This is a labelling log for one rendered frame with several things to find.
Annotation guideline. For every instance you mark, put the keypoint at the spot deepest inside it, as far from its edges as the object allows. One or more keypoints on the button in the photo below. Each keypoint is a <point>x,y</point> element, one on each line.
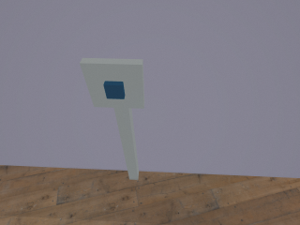
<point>114,90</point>

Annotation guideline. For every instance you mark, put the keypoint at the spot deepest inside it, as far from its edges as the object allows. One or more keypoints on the panel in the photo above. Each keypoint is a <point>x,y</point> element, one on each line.
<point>96,72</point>

